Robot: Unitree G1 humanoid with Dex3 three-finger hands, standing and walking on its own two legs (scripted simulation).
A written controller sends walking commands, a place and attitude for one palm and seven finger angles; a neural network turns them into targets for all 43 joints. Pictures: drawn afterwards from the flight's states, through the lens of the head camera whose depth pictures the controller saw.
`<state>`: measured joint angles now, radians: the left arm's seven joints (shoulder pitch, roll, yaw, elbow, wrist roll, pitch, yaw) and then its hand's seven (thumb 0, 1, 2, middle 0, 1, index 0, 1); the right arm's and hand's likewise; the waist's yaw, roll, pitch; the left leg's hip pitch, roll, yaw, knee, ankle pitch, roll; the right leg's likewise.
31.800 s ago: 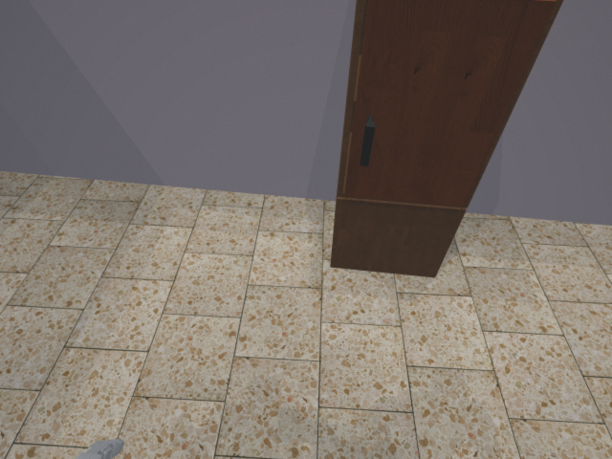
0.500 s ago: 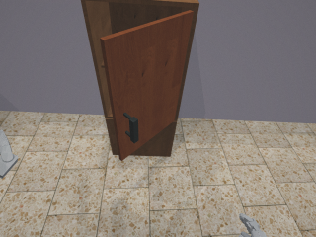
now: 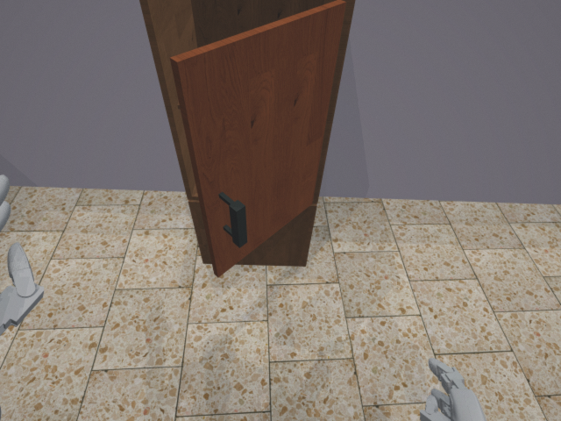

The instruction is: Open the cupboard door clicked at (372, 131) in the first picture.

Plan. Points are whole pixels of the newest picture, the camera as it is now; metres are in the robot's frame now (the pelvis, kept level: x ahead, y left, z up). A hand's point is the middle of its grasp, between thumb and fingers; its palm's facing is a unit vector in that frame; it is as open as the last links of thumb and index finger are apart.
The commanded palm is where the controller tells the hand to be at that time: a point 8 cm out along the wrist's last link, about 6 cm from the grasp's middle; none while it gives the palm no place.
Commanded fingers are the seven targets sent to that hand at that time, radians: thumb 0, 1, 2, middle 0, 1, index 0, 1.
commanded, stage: stop stepping back and stand still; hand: left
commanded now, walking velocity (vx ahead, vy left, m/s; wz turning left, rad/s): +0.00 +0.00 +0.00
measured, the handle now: (232, 219) +0.53 +0.14 -0.11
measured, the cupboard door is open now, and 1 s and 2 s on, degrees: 46 46 46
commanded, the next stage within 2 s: let the arm hang, fingers relaxed in 0.12 s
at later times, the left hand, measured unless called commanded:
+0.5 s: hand out of the picture +0.03 +0.19 -0.16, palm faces +0.00 -0.98 -0.19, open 7.4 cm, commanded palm none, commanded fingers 0.00 0.90 0.90 -0.20 -0.30 -0.20 -0.30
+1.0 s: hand out of the picture -0.07 +0.18 -0.17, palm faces +0.07 -0.97 -0.21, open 7.4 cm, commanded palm none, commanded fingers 0.00 0.90 0.90 -0.20 -0.30 -0.20 -0.30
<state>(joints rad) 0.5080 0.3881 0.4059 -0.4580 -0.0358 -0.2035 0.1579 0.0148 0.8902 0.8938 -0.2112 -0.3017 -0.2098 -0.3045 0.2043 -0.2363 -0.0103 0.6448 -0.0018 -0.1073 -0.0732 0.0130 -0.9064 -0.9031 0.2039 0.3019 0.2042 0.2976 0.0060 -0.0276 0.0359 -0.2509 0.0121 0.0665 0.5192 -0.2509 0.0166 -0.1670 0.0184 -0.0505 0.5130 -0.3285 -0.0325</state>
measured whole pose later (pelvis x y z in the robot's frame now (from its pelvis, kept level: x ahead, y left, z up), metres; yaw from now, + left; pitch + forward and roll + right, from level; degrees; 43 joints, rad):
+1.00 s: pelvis -0.04 +0.00 +0.00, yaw +2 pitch -1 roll +0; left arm 0.33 0.14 0.01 1.14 0.01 0.00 0.03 0.00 0.91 0.89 -0.20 -0.30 -0.20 -0.30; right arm 0.32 -0.11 0.01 1.14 -0.03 0.02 -0.02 0.00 -0.91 -0.90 0.20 0.30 0.20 0.30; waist -0.01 0.03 0.03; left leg -0.27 0.00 0.04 0.44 -0.15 0.03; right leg -0.18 0.01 -0.08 0.45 -0.25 -0.03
